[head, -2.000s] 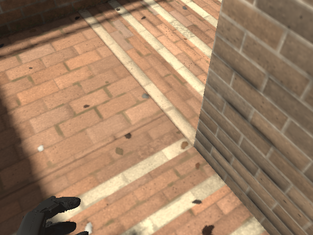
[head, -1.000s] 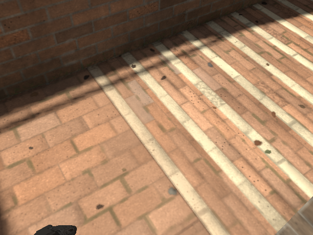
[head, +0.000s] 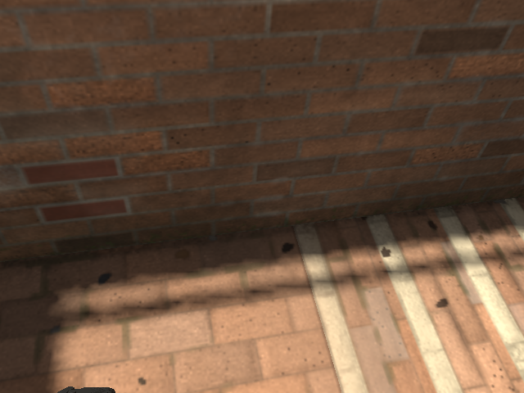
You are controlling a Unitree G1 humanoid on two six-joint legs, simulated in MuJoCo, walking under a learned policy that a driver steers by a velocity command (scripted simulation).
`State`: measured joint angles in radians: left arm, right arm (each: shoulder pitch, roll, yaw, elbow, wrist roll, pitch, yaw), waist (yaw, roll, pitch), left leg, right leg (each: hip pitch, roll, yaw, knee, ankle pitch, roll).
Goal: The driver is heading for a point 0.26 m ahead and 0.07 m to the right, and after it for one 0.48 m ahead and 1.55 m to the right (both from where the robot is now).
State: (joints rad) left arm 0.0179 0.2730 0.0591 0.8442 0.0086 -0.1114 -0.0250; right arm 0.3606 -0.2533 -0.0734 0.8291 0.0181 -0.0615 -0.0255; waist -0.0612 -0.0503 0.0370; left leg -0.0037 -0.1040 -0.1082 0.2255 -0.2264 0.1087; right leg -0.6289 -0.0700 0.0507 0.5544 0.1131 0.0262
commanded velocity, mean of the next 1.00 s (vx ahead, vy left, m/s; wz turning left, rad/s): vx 0.31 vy -0.09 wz -0.38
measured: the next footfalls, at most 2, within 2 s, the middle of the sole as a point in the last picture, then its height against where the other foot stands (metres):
right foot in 0.16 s outside the picture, level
left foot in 0.56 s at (218, 369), level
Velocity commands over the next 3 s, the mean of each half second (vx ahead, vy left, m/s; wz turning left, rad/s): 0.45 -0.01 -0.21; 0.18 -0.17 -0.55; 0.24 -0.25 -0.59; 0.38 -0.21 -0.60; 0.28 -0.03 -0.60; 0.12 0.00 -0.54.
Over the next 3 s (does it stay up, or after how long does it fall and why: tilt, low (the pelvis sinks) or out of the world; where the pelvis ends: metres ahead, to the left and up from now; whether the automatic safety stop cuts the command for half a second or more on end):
stays up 0.45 -0.90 0.00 its command is cut before an obstacle after 0.3 s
